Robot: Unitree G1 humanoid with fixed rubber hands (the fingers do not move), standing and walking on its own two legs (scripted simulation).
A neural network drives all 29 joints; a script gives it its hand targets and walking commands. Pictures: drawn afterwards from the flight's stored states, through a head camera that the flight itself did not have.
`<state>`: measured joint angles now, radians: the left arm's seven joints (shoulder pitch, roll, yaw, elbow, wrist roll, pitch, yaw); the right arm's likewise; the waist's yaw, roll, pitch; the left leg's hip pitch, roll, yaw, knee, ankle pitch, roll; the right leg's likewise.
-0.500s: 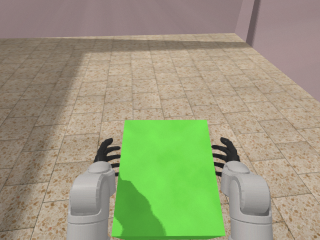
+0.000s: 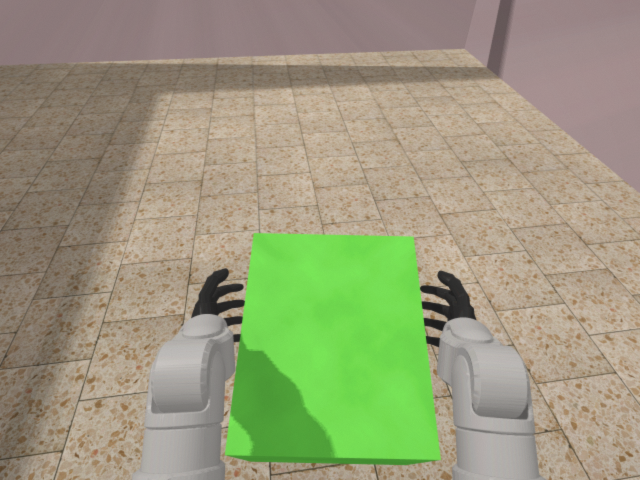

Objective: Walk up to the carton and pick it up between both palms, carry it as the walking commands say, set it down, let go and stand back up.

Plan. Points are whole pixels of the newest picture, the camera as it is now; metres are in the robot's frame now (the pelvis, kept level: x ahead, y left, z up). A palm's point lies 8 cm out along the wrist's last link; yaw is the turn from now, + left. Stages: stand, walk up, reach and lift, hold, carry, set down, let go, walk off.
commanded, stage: carry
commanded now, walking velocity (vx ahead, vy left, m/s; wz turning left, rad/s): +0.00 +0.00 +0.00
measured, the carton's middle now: (331, 350) +0.30 +0.00 +0.00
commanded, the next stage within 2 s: none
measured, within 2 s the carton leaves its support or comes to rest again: neither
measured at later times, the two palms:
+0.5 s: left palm (221, 325) +0.29 +0.13 +0.08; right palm (463, 330) +0.29 -0.16 +0.08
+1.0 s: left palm (228, 325) +0.30 +0.13 +0.07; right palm (465, 329) +0.30 -0.16 +0.07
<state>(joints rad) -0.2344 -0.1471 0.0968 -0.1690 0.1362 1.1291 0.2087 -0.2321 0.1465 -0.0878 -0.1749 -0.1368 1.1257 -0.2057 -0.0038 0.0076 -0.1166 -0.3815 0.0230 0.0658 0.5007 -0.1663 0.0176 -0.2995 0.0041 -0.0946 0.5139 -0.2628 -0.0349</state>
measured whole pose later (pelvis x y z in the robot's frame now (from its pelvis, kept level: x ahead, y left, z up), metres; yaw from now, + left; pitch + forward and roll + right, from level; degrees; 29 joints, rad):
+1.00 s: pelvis +0.02 -0.02 +0.00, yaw +0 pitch +2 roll +0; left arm -0.19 -0.14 0.10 -0.07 0.16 0.98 0.16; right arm -0.18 0.14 -0.08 -0.10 -0.15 0.98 -0.16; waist 0.00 0.00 -0.11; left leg -0.36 0.04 0.06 0.53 -0.21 -0.01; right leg -0.27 0.02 -0.10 0.53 -0.31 -0.05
